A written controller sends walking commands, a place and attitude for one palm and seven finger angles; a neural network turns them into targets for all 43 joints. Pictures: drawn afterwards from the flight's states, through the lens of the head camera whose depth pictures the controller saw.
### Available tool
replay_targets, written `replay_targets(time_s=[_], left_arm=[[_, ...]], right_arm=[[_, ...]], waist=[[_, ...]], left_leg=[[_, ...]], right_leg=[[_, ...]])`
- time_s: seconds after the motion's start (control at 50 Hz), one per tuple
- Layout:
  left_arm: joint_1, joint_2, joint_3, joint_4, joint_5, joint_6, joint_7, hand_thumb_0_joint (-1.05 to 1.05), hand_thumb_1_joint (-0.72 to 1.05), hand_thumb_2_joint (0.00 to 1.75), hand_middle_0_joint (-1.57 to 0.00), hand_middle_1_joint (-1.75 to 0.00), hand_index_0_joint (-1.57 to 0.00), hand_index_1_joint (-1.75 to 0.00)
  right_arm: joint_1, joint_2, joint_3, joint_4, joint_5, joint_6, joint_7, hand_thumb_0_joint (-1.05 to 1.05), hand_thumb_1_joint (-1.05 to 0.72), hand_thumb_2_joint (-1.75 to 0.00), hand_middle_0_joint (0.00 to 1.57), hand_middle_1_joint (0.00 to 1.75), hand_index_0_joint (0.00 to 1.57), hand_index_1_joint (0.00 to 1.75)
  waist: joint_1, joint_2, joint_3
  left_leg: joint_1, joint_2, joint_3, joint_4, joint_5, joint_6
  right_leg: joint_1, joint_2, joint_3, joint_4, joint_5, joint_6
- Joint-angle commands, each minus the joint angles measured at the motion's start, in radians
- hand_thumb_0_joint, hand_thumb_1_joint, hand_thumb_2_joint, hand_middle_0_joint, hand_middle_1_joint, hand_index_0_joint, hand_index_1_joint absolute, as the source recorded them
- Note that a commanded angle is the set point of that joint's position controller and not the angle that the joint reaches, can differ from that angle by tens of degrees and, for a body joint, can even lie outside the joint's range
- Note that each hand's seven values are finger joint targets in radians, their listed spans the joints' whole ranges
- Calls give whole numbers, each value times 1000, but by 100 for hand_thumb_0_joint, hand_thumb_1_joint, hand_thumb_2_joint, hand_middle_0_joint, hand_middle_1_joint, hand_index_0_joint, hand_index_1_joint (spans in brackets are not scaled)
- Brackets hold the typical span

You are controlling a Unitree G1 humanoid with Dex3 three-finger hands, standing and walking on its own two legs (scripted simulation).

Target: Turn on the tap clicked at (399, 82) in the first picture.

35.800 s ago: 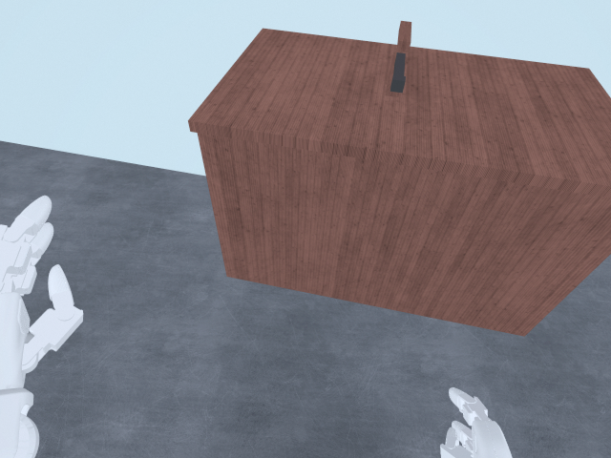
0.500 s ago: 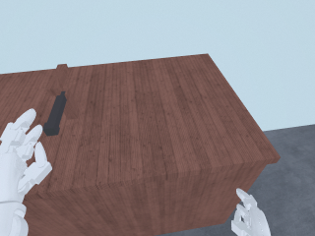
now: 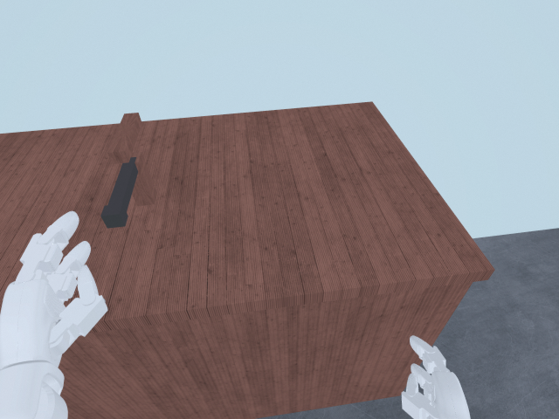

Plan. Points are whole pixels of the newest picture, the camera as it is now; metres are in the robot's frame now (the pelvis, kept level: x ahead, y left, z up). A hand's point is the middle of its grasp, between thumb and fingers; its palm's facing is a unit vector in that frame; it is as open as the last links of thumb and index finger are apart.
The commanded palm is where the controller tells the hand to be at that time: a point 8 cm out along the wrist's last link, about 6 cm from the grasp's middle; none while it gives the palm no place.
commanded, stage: turn the palm inward beside the body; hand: left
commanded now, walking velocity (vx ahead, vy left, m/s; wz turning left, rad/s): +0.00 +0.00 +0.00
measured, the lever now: (114, 216) +0.36 +0.33 +0.10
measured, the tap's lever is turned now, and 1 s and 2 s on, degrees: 0 0 0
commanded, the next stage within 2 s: reach beside the lever's end, fingers flat in 0.50 s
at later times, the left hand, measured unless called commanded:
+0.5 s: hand (128, 302) +0.19 +0.20 +0.16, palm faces +0.47 -0.87 -0.14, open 7.4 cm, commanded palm +0.13 +0.24 +0.17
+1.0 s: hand (110, 286) +0.21 +0.24 +0.14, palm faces +0.48 -0.87 -0.13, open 7.4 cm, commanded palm +0.17 +0.28 +0.15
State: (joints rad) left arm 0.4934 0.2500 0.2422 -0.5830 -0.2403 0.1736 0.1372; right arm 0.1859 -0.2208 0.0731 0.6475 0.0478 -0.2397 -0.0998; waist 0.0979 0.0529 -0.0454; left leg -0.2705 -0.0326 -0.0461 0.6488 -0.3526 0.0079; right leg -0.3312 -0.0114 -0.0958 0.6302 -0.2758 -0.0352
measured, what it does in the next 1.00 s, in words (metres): stands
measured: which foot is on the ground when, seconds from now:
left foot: down 0.00-1.00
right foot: down 0.00-1.00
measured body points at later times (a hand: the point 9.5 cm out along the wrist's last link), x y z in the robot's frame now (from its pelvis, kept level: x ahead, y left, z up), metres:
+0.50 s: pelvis +0.01 -0.03 +0.00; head -0.01 -0.06 +0.45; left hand +0.16 +0.24 +0.17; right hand +0.22 -0.24 -0.07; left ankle +0.00 +0.11 -0.72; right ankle +0.04 -0.10 -0.72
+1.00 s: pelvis +0.02 -0.02 +0.00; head +0.01 -0.04 +0.45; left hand +0.18 +0.28 +0.15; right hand +0.22 -0.24 -0.07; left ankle +0.00 +0.11 -0.72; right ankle +0.04 -0.10 -0.72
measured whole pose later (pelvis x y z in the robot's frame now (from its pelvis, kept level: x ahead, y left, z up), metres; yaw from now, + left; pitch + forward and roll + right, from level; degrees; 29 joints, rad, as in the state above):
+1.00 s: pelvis +0.02 -0.02 +0.00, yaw +1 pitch +0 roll +0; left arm 0.43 0.26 0.32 -0.42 -0.29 0.12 0.10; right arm 0.19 -0.24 0.04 0.68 0.05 -0.25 -0.12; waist 0.09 0.06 -0.04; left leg -0.26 -0.01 -0.07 0.62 -0.36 -0.02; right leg -0.31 0.02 -0.12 0.60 -0.29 -0.06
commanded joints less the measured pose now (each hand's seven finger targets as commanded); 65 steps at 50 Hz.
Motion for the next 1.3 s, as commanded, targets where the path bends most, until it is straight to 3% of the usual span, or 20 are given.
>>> replay_targets(time_s=[0.0,0.3,0.38,0.46,0.48,0.54,0.58,0.66,0.68,0.76,0.8,0.84,0.88,0.96,0.98,1.04,1.1,1.14,1.26,1.28], left_arm=[[-114,128,90,-228,2,-54,21,0,90,90,-20,-30,-20,-30],[-104,130,78,-228,7,-38,44,0,90,90,-20,-30,-20,-30],[-91,145,97,-240,10,-55,51,0,90,90,-20,-30,-20,-30],[-74,129,84,-218,-6,-62,41,0,90,90,-20,-30,-20,-30],[-75,138,96,-221,-2,-63,38,0,90,90,-20,-30,-20,-30],[-59,128,89,-221,-7,-69,31,0,90,90,-20,-30,-20,-30],[-59,137,104,-227,-4,-73,25,0,90,90,-20,-30,-20,-30],[-35,144,138,-172,-16,-83,12,0,90,90,-20,-30,-20,-30],[-50,155,148,-171,-12,-88,10,0,90,90,-20,-30,-20,-30],[-83,154,157,-134,-29,-110,-4,0,90,90,-20,-30,-20,-30],[-109,145,137,-134,-23,-121,-12,0,90,90,-20,-30,-20,-30],[-109,163,165,-96,-33,-124,-21,0,90,90,-20,-30,-20,-30],[-154,174,172,-90,-32,-126,-28,0,90,90,-20,-30,-20,-30],[-174,189,193,-22,-45,-112,-39,0,90,90,-20,-30,-20,-30],[-194,210,217,-28,-42,-116,-37,0,90,90,-20,-30,-20,-30],[-226,189,188,-6,-43,-122,-38,0,90,90,-20,-29,-20,-29],[-263,196,190,-1,-34,-142,-33,0,90,90,-19,-29,-19,-29],[-248,182,174,19,-36,-150,-36,0,90,90,-19,-28,-19,-28],[-289,191,181,80,-32,-134,-35,0,90,90,-19,-27,-19,-27],[-317,206,194,81,-23,-133,-28,0,90,90,-19,-26,-19,-26]], right_arm=[[-176,-109,-48,-171,12,-71,-15,0,-90,-90,20,30,20,30],[-185,-105,-58,-162,12,-80,-13,0,-90,-90,20,30,20,30],[-181,-107,-62,-160,7,-78,-9,0,-90,-90,20,30,20,30],[-172,-112,-69,-158,3,-76,-12,0,-90,-90,20,30,20,30],[-173,-110,-68,-155,7,-77,-10,0,-90,-90,20,30,20,30],[-158,-115,-72,-159,2,-75,-11,0,-90,-90,20,30,20,30],[-158,-113,-69,-158,5,-76,-10,0,-90,-90,20,30,20,30],[-126,-116,-74,-156,3,-65,-14,0,-90,-90,20,30,20,30],[-135,-115,-71,-153,7,-64,-15,0,-90,-90,20,30,20,30],[-113,-121,-75,-150,5,-73,-19,0,-90,-90,20,30,20,30],[-116,-118,-72,-149,6,-77,-20,0,-90,-90,20,30,20,30],[-109,-123,-76,-143,5,-80,-23,0,-90,-90,20,30,20,30],[-129,-121,-72,-139,10,-80,-27,0,-90,-90,20,30,20,30],[-120,-125,-75,-133,9,-76,-31,0,-90,-90,20,30,20,30],[-134,-121,-72,-128,13,-76,-32,0,-90,-90,20,30,20,30],[-122,-124,-72,-129,11,-82,-32,0,-90,-90,20,30,20,30],[-124,-124,-72,-124,11,-93,-31,0,-90,-90,20,30,20,30],[-117,-131,-74,-124,7,-97,-30,0,-90,-90,20,30,20,30],[-129,-133,-74,-125,10,-84,-34,0,-90,-90,20,30,20,30],[-144,-128,-71,-117,14,-80,-36,0,-90,-90,20,30,20,30]], waist=[[-2,2,-29],[-8,-42,-5],[-5,-4,-27],[-12,-72,-47],[-10,-42,-43],[-11,-75,-85],[-5,-7,-91],[-6,-71,-108],[-6,-34,-95],[-12,-53,-95],[-16,-28,-94],[-14,-59,-104],[-16,-18,-87],[-15,-33,-82],[-12,14,-81],[-18,-4,-82],[-19,24,-92],[-20,-13,-103],[-18,-25,-86],[-19,22,-77]], left_leg=[[-72,30,-34,-153,44,-3],[-94,22,-3,-103,4,20],[-74,23,0,-84,56,21],[-83,28,0,-56,110,23],[-73,28,1,-59,122,23],[-66,29,1,-57,180,25],[-46,25,3,-67,208,24],[-53,25,6,-77,250,24],[-44,24,7,-78,257,23],[-41,25,0,-86,263,21],[-31,23,0,-91,258,21],[-42,23,-6,-94,259,20],[-36,22,-5,-101,244,20],[-53,21,-6,-110,230,19],[-43,20,-8,-116,228,16],[-48,20,-12,-124,220,14],[-29,21,-18,-138,218,6],[-34,21,-21,-139,224,4],[-46,21,-21,-156,196,0],[-37,19,-19,-161,180,-1]], right_leg=[[55,-15,28,-130,-65,16],[74,-48,101,-222,-214,31],[81,-48,101,-218,-157,29],[107,-64,137,-228,-109,39],[107,-61,129,-225,-88,35],[135,-60,119,-192,33,39],[140,-50,96,-169,105,30],[159,-37,71,-137,207,33],[151,-34,69,-137,211,27],[143,-30,59,-130,221,28],[133,-31,58,-132,206,27],[145,-28,58,-132,209,28],[137,-30,62,-140,183,25],[138,-30,63,-151,153,27],[136,-28,62,-154,142,22],[129,-27,56,-152,124,22],[121,-22,48,-149,108,17],[124,-19,40,-142,118,18],[114,-17,39,-150,80,18],[108,-17,42,-156,61,15]])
